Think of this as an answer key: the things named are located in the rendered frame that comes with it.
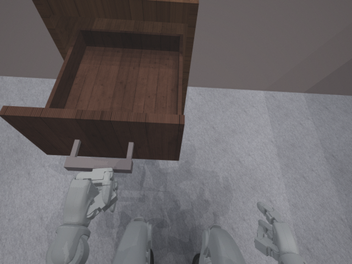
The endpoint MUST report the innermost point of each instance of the cabinet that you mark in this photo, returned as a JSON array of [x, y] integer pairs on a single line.
[[62, 18]]

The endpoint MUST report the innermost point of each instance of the robot left forearm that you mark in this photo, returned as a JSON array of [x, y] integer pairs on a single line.
[[70, 246]]

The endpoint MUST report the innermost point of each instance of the left robot hand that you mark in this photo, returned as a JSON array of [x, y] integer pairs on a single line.
[[98, 185]]

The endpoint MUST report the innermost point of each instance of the handle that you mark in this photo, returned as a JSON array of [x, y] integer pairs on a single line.
[[86, 164]]

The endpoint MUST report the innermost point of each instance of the robot right forearm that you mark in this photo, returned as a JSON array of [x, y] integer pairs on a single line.
[[291, 258]]

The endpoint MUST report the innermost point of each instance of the right robot hand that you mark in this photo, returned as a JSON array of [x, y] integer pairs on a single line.
[[279, 240]]

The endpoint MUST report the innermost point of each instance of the drawer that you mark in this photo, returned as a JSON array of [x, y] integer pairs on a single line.
[[114, 87]]

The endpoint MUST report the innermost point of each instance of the right robot shin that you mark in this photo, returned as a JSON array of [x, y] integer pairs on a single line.
[[202, 259]]

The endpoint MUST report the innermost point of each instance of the left robot thigh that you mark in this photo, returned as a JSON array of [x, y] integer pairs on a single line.
[[136, 240]]

